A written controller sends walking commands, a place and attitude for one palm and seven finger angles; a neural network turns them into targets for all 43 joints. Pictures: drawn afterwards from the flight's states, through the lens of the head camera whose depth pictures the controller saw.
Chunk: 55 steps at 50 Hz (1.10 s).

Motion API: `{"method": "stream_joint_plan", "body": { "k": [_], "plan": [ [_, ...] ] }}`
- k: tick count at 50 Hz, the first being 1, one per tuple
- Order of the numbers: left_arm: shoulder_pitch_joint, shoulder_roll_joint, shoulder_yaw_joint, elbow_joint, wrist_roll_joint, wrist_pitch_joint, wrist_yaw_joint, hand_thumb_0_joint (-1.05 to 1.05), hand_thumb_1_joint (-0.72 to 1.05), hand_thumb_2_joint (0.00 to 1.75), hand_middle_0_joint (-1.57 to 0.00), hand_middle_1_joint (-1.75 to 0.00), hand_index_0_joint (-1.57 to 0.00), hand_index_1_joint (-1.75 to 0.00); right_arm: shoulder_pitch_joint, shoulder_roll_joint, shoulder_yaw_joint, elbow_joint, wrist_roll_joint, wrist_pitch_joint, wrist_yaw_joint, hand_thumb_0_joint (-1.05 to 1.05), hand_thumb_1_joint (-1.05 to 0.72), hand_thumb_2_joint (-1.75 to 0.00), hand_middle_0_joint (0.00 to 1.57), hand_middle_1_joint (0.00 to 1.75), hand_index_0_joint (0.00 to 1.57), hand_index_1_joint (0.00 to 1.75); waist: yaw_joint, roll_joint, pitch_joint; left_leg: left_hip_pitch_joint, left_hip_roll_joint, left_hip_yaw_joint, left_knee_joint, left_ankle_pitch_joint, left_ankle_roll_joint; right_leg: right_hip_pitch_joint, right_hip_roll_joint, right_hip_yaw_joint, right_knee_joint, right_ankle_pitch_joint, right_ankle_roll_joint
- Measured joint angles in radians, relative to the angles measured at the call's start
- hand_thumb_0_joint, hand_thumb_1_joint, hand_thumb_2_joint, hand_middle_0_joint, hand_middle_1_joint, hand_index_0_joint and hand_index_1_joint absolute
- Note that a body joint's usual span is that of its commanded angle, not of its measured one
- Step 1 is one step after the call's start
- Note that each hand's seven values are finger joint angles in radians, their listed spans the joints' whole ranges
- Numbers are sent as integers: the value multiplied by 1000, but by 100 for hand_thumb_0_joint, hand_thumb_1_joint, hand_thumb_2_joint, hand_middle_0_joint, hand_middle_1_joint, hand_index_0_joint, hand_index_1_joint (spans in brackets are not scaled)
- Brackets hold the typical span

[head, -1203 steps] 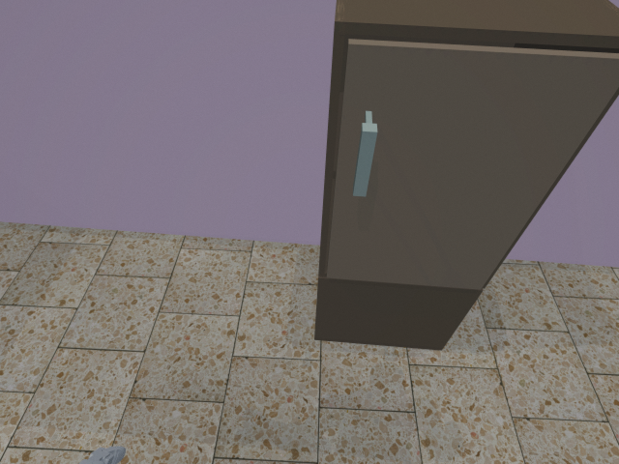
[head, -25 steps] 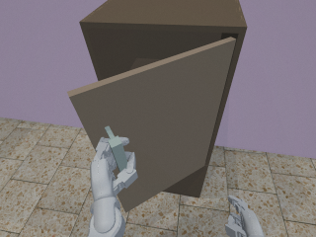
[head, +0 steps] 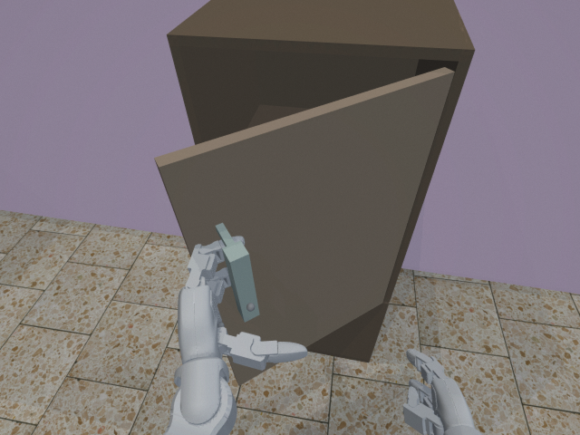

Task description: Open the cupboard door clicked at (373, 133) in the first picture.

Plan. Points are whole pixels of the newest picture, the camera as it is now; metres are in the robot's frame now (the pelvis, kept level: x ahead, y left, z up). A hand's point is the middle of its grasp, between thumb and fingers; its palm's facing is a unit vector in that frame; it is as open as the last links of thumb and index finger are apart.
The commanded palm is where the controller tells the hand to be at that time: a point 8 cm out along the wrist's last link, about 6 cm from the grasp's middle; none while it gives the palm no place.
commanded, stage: open thumb and fingers to let go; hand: left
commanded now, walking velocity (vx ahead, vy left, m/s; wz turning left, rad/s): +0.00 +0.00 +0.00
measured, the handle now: (236, 273) +0.29 +0.10 +0.11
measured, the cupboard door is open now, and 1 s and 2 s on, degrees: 41 44 44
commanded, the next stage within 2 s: slide the hand sideways off the handle in 0.16 s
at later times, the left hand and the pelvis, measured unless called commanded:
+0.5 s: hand (256, 342) +0.20 +0.06 +0.11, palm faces -0.19 -0.98 -0.05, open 16.4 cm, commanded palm +0.19 +0.09 +0.10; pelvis +0.00 +0.00 -0.01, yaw +1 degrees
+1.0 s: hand (224, 361) +0.18 +0.09 +0.10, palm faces -0.13 -0.99 -0.03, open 16.1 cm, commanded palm +0.15 +0.14 +0.10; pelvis +0.01 +0.00 -0.01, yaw -1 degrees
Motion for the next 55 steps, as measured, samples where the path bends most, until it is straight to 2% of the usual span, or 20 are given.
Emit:
{"method": "stream_joint_plan", "body": {
  "k": [9,14,15,18,22,24,26,30,35,39,43,55],
  "plan": [
    [-34,7,-24,1,-8,35,10,-1,-49,30,-24,-64,-23,-63,-16,7,9,10,3,12,9,1,-91,-89,20,30,20,30,0,2,3,-7,-2,2,12,-5,3,-6,-1,2,9,-2,3],
    [-41,0,-13,3,-9,40,16,-2,-50,30,-31,-57,-29,-58,-18,3,6,13,3,20,13,1,-91,-89,20,30,20,30,4,3,5,-9,0,-1,11,-3,0,-8,0,-1,8,-1,0],
    [-34,-2,-6,-1,4,37,0,-2,-50,30,-31,-56,-29,-57,-18,0,7,14,3,18,15,1,-91,-89,20,30,20,30,2,2,8,-8,-1,-2,10,-2,0,-6,-1,-2,9,-2,0],
    [9,24,20,-27,17,-3,-158,-2,-50,30,-28,-50,-22,-52,14,-14,4,-11,12,5,7,1,-91,-89,20,30,20,30,10,-6,10,-12,-6,-5,11,-1,2,-12,-6,-4,16,-6,0],
    [59,102,34,-60,-36,-65,-373,-2,-50,30,-22,-41,-13,-43,50,-41,2,-35,28,-26,-13,1,-91,-89,20,30,20,30,13,-4,12,-23,-12,-11,26,-8,4,-20,-13,-9,32,-17,3],
    [68,128,35,-73,-69,-79,-445,-2,-50,30,-19,-38,-10,-39,57,-51,2,-43,37,-45,-23,1,-91,-89,20,30,20,30,10,0,18,-28,-14,-12,36,-12,6,-23,-15,-10,40,-20,5],
    [73,137,32,-81,-93,-80,-485,-2,-50,30,-18,-36,-10,-36,59,-55,3,-48,44,-63,-31,1,-91,-89,20,30,20,30,5,2,18,-35,-15,-8,43,-15,7,-31,-16,-6,45,-21,8],
    [91,126,31,-94,-111,-73,-490,-2,-50,30,-16,-32,-13,-34,60,-44,7,-57,48,-87,-35,1,-91,-90,20,30,19,30,-5,-6,12,-41,-16,7,42,-16,10,-47,-15,10,50,-20,11],
    [120,114,37,-118,-94,-59,-464,-2,-50,30,-18,-33,-17,-33,70,-24,16,-76,44,-91,-21,1,-91,-90,20,30,19,30,-10,-19,-6,-44,-13,21,40,-21,11,-59,-11,24,57,-23,11],
    [164,129,58,-145,-90,-57,-469,-2,-50,30,-19,-33,-18,-32,78,-17,26,-91,42,-82,-14,1,-91,-89,20,30,20,30,-13,-23,-18,-43,-7,28,44,-30,10,-63,-5,30,63,-30,10],
    [218,151,88,-180,-105,-57,-483,-2,-50,30,-20,-33,-19,-32,84,-21,26,-106,45,-77,-13,1,-91,-89,20,30,20,30,-13,-20,-22,-48,-1,28,56,-41,8,-68,1,30,72,-38,9],
    [397,184,185,-286,-164,-126,-554,-2,-50,30,-18,-32,-18,-31,110,-48,-4,-132,54,-110,-31,1,-91,-89,20,30,20,30,2,-8,-37,-108,2,12,119,-75,5,-118,2,15,124,-71,7]
  ]
}}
